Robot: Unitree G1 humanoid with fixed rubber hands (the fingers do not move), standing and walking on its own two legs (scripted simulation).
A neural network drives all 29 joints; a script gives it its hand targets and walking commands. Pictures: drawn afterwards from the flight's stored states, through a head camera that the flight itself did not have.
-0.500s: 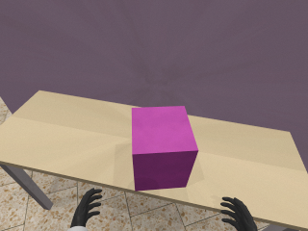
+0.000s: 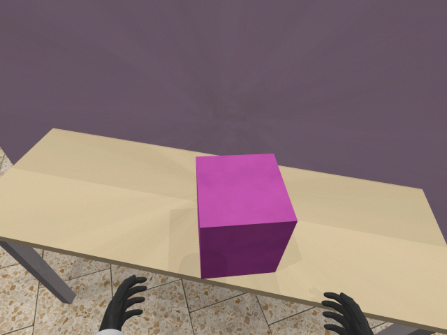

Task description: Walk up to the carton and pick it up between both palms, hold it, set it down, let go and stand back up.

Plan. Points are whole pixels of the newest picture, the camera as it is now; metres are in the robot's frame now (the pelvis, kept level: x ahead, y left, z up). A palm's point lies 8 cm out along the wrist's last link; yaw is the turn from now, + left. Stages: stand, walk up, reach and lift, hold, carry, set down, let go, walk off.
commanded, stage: set down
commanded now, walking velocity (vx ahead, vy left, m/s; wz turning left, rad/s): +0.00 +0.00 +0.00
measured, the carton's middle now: (237, 216) +0.39 +0.00 -0.04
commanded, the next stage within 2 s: let go in 0.88 s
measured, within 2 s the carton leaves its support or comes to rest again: neither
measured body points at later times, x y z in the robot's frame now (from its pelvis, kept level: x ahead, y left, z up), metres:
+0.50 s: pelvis +0.00 +0.01 +0.00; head +0.00 +0.02 +0.45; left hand +0.16 +0.23 -0.08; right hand +0.17 -0.21 -0.08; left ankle -0.01 +0.13 -0.75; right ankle -0.02 -0.09 -0.75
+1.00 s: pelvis +0.00 +0.01 +0.00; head +0.00 +0.02 +0.45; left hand +0.17 +0.24 -0.09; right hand +0.16 -0.22 -0.09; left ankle -0.01 +0.13 -0.75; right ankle -0.02 -0.09 -0.75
